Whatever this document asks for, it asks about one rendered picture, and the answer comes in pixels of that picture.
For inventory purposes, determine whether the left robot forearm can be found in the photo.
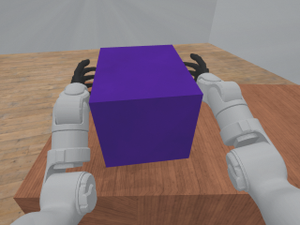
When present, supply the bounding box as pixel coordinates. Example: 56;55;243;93
39;82;91;209

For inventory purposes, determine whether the left robot upper arm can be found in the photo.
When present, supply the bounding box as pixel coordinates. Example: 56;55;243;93
10;171;98;225

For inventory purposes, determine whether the right robot upper arm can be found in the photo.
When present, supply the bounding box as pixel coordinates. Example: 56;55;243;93
226;141;300;225

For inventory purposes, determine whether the carton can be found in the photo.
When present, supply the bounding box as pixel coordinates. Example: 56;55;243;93
88;44;203;168

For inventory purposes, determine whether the pedestal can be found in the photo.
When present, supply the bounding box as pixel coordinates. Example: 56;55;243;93
13;82;300;225

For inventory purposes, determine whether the right robot forearm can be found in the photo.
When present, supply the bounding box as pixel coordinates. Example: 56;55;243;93
196;72;288;179

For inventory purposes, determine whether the right robot hand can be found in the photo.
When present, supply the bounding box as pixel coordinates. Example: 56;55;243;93
183;53;209;82

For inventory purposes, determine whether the left robot hand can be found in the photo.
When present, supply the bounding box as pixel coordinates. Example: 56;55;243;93
71;59;97;96

